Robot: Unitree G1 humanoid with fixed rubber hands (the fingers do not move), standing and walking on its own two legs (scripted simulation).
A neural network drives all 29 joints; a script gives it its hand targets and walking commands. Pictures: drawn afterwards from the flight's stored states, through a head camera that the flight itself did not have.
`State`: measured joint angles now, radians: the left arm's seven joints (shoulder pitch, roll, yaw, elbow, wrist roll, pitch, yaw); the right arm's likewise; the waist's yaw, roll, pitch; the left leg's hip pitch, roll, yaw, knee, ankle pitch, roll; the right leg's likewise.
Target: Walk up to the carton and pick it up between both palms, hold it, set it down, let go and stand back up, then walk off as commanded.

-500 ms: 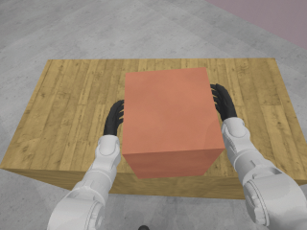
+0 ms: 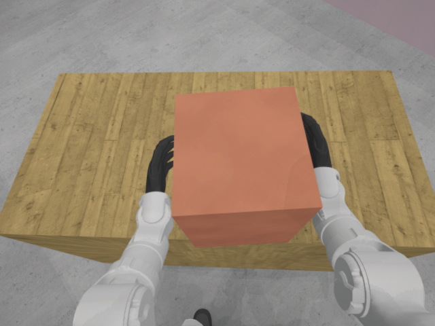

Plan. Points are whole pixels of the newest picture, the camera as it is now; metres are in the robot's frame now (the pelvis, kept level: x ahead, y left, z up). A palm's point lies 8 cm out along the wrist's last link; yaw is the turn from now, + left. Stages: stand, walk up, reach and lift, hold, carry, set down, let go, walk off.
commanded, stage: reach and lift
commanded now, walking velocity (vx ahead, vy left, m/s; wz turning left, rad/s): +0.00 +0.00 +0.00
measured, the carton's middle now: (238, 177) +0.41 +0.02 -0.03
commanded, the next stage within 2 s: none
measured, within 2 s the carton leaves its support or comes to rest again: leaves its support in 1.58 s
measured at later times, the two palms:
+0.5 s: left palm (159, 181) +0.38 +0.17 -0.02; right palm (316, 157) +0.44 -0.12 -0.01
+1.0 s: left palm (160, 183) +0.38 +0.16 -0.02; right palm (316, 159) +0.44 -0.12 -0.01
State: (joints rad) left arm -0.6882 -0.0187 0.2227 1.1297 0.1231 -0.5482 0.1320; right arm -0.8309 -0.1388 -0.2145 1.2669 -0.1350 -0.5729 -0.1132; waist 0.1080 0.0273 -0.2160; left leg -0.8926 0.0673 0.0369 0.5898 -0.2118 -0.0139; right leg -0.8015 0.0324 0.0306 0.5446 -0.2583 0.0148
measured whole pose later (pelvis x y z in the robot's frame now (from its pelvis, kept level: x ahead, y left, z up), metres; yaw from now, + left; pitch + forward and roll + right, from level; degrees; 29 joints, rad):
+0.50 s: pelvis +0.00 +0.00 +0.00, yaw +0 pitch +30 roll -2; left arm -0.68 -0.02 0.23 1.13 0.13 -0.56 0.15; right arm -0.83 -0.13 -0.23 1.27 -0.16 -0.58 -0.13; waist 0.10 0.03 -0.21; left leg -0.89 0.07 0.04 0.59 -0.21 -0.01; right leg -0.80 0.03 0.03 0.54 -0.26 0.01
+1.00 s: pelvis +0.00 +0.00 +0.00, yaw +0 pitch +30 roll -2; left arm -0.67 -0.03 0.23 1.13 0.12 -0.59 0.18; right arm -0.83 -0.11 -0.24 1.29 -0.18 -0.62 -0.16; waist 0.10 0.03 -0.22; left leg -0.89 0.07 0.04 0.59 -0.21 -0.01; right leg -0.80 0.03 0.03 0.54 -0.26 0.01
